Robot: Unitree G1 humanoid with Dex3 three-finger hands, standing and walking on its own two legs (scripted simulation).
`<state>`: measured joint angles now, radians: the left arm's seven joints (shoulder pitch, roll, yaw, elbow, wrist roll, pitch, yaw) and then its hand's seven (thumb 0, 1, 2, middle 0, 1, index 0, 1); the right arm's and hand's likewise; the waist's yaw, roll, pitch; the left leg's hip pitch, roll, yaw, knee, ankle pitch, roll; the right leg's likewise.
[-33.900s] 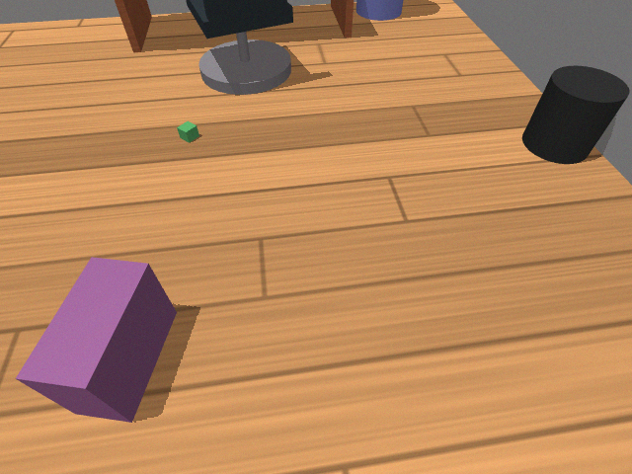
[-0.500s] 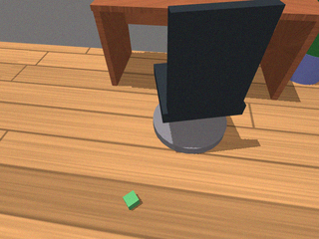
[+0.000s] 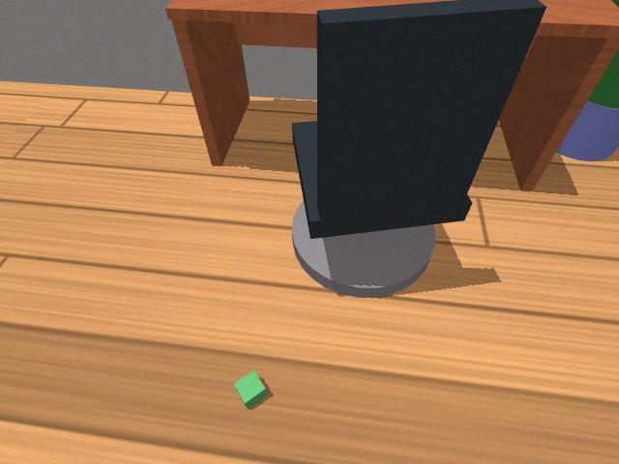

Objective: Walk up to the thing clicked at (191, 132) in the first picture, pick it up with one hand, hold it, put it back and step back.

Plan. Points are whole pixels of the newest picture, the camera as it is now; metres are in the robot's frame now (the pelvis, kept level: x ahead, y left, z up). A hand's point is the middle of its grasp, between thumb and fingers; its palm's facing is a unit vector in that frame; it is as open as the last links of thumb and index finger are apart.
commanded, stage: stand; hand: left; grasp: from above
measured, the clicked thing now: (250, 389) +0.43 +0.22 -0.75
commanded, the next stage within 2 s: step back in 0.72 s
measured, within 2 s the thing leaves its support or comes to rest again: neither
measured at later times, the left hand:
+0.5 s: hand out of the picture +0.08 +0.24 -0.16, palm faces -0.01 -0.94 -0.34, open 7.3 cm
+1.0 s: hand out of the picture +0.09 +0.30 -0.18, palm faces -0.05 -0.92 -0.38, open 7.3 cm
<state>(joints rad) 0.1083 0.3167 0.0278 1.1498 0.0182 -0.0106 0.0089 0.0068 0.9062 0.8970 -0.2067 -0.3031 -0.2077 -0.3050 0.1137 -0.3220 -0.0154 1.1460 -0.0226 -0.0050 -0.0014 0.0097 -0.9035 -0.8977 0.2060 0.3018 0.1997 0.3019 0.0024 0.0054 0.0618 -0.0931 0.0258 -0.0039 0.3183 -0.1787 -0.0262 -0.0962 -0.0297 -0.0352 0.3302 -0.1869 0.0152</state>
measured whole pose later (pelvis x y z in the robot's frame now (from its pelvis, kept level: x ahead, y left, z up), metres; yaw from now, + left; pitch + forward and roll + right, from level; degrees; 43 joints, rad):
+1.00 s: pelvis -0.04 +0.03 -0.02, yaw -1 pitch -1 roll -1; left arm 0.05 0.39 0.06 0.96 0.02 0.04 0.02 0.01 0.90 0.90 -0.21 -0.30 -0.21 -0.30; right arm 0.11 -0.40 -0.06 0.98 -0.01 0.04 0.02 0.01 -0.90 -0.90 0.21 0.30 0.20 0.30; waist -0.02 -0.02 0.16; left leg -0.27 -0.02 -0.01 0.67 -0.32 0.04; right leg -0.32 -0.05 0.00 0.60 -0.26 0.03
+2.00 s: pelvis -0.28 +0.06 -0.02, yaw -3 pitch -2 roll -1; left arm 0.13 0.39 0.09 0.80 0.01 0.07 0.01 0.01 0.91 0.90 -0.21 -0.30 -0.21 -0.30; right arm 0.17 -0.35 -0.03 0.88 -0.04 0.02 0.00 0.01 -0.90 -0.90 0.21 0.30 0.20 0.30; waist 0.00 -0.05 0.17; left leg -0.27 -0.01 -0.02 0.59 -0.28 0.04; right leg -0.49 0.13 0.15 1.19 -0.50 0.00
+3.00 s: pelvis -0.63 +0.00 -0.03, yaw -5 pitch -3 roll +0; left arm 0.22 0.37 0.06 0.92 0.04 0.02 -0.01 0.01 0.91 0.90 -0.21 -0.30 -0.21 -0.30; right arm 0.12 -0.40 -0.05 0.87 -0.03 0.05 -0.01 0.01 -0.90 -0.90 0.21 0.30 0.20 0.30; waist 0.04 0.02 0.12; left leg -0.49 -0.02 -0.11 0.88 -0.43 0.00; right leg -0.23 0.03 0.04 0.67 -0.40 -0.02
